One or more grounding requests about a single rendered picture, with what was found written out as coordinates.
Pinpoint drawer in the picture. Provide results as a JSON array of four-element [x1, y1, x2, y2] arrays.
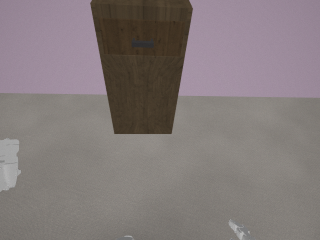
[[98, 17, 186, 57]]

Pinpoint robot right hand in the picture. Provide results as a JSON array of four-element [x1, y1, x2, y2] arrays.
[[228, 219, 256, 240]]

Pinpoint cabinet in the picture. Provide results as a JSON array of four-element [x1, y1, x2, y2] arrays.
[[90, 0, 193, 134]]

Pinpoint robot left hand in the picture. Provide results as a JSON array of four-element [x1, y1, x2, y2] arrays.
[[0, 138, 21, 192]]

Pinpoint handle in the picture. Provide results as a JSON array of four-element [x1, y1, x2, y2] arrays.
[[131, 38, 154, 48]]

